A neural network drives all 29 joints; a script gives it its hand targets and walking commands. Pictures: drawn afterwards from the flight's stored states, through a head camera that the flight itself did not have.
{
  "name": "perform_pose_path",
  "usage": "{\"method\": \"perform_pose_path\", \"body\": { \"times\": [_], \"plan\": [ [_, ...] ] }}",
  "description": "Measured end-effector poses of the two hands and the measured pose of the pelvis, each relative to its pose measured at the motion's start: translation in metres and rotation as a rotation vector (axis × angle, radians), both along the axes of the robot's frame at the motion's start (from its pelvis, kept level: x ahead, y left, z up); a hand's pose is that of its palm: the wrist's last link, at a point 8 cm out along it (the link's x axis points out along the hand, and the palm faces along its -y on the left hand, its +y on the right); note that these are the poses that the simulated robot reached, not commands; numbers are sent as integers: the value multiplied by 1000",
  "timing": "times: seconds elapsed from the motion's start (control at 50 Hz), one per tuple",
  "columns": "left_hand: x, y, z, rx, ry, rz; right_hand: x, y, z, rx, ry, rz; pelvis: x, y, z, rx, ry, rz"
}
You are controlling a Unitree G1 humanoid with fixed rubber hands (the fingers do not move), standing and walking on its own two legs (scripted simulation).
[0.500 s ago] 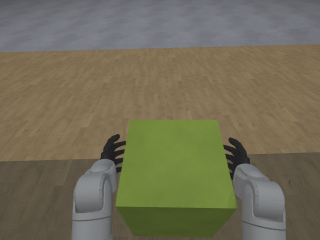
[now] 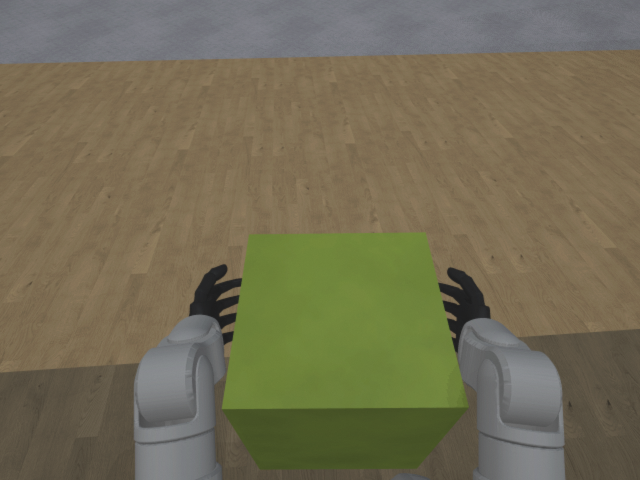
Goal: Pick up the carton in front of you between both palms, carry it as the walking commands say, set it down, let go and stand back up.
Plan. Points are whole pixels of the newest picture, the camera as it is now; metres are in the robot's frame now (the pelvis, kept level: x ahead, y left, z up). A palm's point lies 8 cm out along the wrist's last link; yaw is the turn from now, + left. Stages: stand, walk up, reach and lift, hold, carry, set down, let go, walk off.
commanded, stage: carry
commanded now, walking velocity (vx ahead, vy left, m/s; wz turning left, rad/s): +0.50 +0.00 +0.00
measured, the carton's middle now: (337, 358) +0.27 +0.00 +0.00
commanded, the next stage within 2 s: none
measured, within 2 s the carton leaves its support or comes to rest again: neither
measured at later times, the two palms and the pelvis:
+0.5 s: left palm (244, 128) +0.61 +0.14 +0.09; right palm (423, 122) +0.64 -0.16 +0.08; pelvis +0.33 -0.04 -0.01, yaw +3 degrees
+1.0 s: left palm (250, 36) +1.02 +0.18 +0.05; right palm (377, 37) +1.01 -0.12 +0.06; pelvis +0.65 +0.03 -0.02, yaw +1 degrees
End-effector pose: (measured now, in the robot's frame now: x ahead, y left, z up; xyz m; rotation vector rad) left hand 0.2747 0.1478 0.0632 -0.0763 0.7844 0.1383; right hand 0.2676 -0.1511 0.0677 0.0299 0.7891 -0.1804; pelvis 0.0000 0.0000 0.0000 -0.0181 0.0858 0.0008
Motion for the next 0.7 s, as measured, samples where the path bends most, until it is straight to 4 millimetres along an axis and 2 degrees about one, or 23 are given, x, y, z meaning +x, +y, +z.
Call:
{"method": "perform_pose_path", "body": {
  "times": [0.1, 0.18, 0.24, 0.32, 0.4, 0.48, 0.54, 0.62, 0.7],
  "plan": [
    [63, 0, 16, 5, -60, -8, 63, 0, 18, -1, -59, -2, 63, 0, 8, -15, 3, 13],
    [115, 0, 24, 18, -106, 15, 123, 0, 24, 7, -105, 25, 122, -6, 3, -8, -4, 19],
    [158, -4, 25, 30, -131, 37, 172, -4, 21, 18, -131, 47, 171, -14, -7, 4, -16, 27],
    [222, -12, 19, 53, -159, 67, 245, -12, 7, 48, -160, 72, 235, -28, -29, -2, -41, 52],
    [270, -13, 14, 46, -90, 109, 304, -12, 2, 54, -90, 104, 277, -37, -21, 13, -33, 63],
    [321, -10, 24, 52, -78, 123, 360, -9, 12, 61, -78, 117, 319, -41, -8, 27, -23, 61],
    [372, -9, 37, 70, -104, 94, 407, -8, 25, 40, -106, 124, 353, -39, -3, 31, -16, 54],
    [449, -8, 52, 97, -127, 40, 474, -7, 41, -6, -130, 121, 402, -31, -2, 26, -9, 43],
    [527, -1, 53, 104, -112, -1, 545, -1, 45, -36, -114, 115, 458, -19, -10, 11, -7, 33]
  ]
}}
